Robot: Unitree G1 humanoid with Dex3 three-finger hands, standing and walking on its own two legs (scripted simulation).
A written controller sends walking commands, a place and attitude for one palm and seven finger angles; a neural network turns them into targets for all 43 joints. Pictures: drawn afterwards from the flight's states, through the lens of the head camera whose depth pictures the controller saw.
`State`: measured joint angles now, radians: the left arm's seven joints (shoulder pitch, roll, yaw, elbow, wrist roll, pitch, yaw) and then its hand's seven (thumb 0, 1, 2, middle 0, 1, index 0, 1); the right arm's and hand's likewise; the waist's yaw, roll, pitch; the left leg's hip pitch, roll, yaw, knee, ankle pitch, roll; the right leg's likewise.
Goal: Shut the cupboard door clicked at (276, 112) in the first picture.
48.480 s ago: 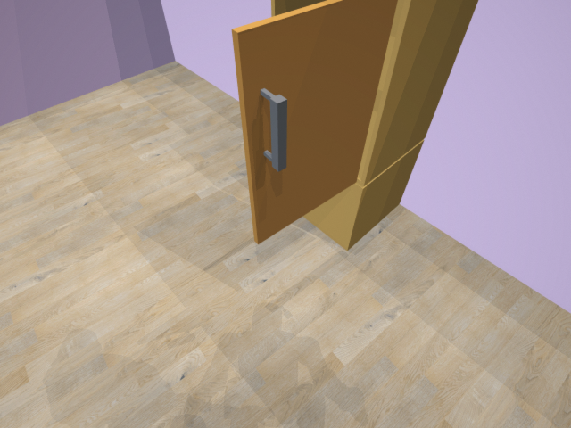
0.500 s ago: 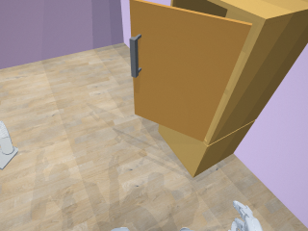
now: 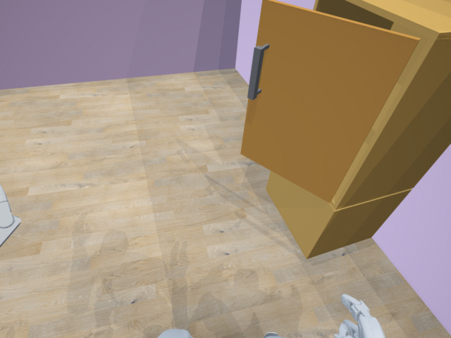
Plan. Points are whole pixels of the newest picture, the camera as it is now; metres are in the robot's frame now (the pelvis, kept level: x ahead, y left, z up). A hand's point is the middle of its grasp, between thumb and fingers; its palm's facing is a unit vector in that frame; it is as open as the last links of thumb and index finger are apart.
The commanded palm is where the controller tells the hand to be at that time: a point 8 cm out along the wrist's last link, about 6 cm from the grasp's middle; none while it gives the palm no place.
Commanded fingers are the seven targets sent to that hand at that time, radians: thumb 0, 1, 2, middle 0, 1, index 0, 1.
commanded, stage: step back with the hand held close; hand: left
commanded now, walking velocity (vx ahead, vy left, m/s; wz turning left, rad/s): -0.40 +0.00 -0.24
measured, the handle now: (259, 72) +0.87 -0.01 +0.09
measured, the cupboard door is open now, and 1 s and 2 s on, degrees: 33 33 33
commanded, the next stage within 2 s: stop stepping back and stand still in 0.02 s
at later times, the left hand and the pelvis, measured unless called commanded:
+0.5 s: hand out of the picture +0.06 +0.22 +0.25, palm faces +0.32 -0.83 -0.46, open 7.4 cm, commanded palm +0.03 +0.26 +0.21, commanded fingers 0.00 0.90 0.90 -0.20 -0.30 -0.20 -0.30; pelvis -0.17 +0.00 +0.04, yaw -12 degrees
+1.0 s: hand out of the picture +0.05 +0.20 +0.23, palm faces +0.36 -0.77 -0.53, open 7.4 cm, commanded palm +0.01 +0.23 +0.21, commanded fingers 0.00 0.90 0.90 -0.20 -0.30 -0.20 -0.30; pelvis -0.19 -0.03 +0.04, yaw -11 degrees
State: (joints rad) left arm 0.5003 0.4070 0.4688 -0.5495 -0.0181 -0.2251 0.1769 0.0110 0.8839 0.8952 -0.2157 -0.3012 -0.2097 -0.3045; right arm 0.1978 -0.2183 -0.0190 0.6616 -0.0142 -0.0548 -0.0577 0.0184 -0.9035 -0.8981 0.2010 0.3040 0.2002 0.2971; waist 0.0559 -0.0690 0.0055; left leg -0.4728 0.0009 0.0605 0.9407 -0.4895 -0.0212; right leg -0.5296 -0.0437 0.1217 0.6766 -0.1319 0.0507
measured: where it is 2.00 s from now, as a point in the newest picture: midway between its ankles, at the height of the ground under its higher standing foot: outside the picture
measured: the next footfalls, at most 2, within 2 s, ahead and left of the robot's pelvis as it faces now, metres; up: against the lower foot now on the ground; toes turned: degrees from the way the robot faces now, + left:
left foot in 0.02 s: +0.08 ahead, +0.12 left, +0.00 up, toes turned +4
right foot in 0.36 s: -0.16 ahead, -0.09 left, +0.00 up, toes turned -15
